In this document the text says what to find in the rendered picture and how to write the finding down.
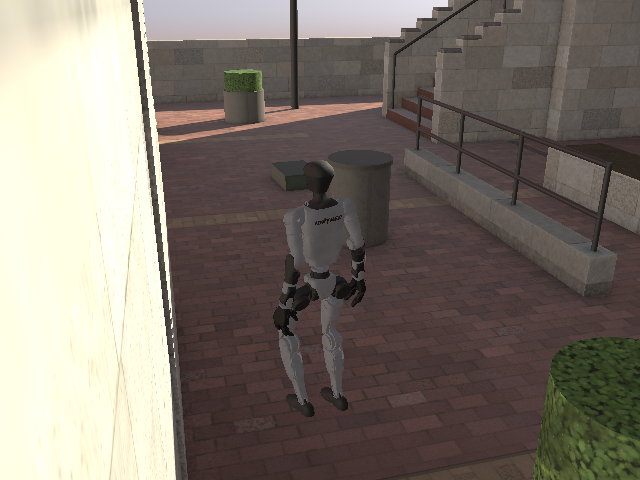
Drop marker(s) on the stairs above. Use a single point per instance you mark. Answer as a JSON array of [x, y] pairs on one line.
[[407, 115]]

